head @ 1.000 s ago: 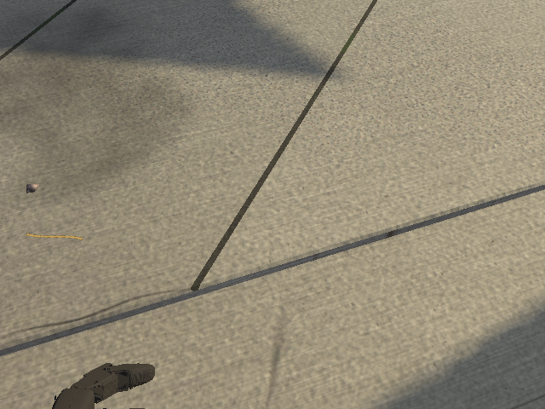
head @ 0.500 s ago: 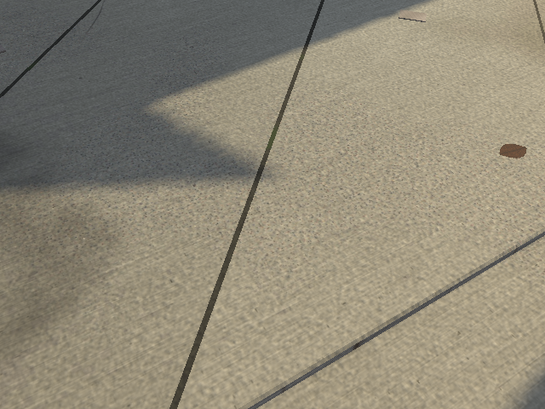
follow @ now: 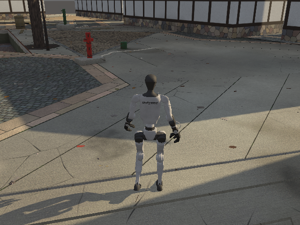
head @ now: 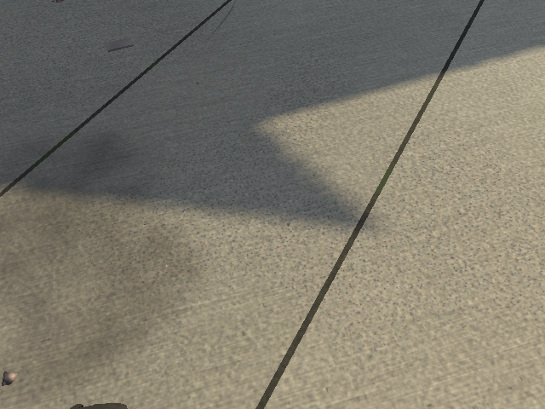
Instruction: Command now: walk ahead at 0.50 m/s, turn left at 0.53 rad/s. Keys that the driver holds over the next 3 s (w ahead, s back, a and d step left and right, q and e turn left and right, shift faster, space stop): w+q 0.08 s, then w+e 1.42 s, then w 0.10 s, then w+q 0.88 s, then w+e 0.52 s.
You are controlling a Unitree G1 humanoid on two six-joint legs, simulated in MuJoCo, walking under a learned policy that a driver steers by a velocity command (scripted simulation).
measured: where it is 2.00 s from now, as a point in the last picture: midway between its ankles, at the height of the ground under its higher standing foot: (387, 245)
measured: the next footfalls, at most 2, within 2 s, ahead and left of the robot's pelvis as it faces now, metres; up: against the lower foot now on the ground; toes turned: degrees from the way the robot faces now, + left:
left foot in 0.32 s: +0.34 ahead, +0.18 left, +0.04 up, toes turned +5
right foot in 0.80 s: +0.50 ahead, -0.14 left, +0.04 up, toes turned -16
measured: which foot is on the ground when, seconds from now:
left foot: up 0.00-0.30, down 0.32-0.80, up 0.82-1.00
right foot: down 0.00-0.36, up 0.38-0.78, down 0.80-1.00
